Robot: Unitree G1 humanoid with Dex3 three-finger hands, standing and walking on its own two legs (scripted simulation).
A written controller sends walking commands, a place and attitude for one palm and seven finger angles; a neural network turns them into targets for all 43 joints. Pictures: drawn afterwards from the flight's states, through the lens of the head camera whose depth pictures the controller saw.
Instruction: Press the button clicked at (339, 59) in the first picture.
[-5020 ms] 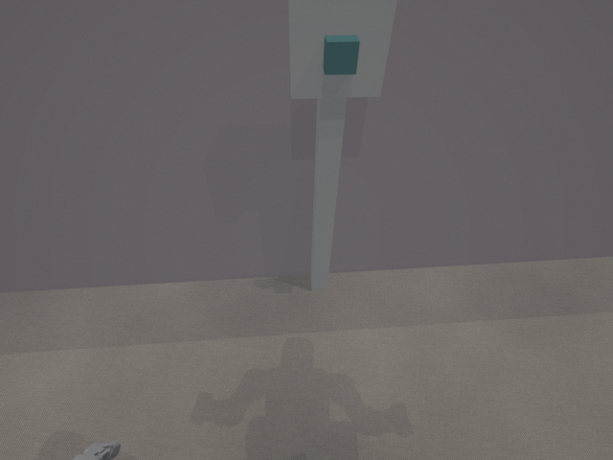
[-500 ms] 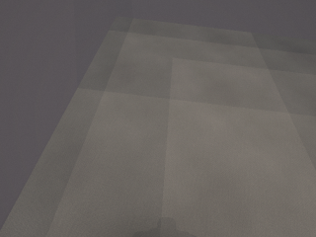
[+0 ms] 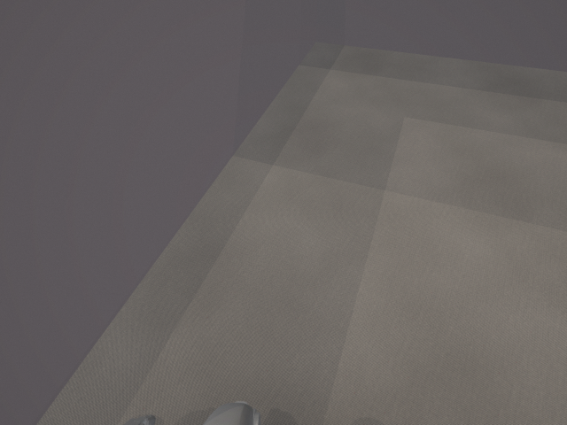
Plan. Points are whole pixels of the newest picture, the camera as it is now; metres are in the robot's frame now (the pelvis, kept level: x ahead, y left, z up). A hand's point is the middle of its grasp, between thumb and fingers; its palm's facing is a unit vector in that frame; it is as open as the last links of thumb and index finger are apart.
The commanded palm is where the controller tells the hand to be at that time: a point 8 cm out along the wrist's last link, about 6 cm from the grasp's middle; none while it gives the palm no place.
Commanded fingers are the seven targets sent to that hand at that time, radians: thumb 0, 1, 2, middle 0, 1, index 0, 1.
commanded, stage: turn to face it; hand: left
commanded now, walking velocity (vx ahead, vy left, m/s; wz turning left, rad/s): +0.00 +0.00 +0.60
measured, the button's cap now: out of the picture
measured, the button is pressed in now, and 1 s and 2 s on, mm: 0 0 0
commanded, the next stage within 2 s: take the last steps up to it in 1.76 s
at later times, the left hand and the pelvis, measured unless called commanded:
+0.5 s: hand out of the picture -0.01 +0.27 -0.17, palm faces +0.36 -0.89 -0.28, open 7.4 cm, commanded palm none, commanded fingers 0.00 0.90 0.90 -0.20 -0.30 -0.20 -0.30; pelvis +0.00 +0.04 -0.01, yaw +19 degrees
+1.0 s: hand out of the picture -0.10 +0.25 -0.20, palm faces +0.64 -0.74 -0.23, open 7.4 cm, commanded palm none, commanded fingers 0.00 0.90 0.90 -0.20 -0.30 -0.20 -0.30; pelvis -0.01 +0.05 -0.02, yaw +38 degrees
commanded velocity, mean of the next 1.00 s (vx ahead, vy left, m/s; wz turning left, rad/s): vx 0.00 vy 0.00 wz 0.60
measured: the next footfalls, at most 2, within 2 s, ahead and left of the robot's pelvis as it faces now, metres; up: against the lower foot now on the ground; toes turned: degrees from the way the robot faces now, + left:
left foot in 0.24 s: +0.01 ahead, +0.17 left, +0.00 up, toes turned +16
right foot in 0.60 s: +0.10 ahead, -0.07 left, +0.00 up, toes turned +18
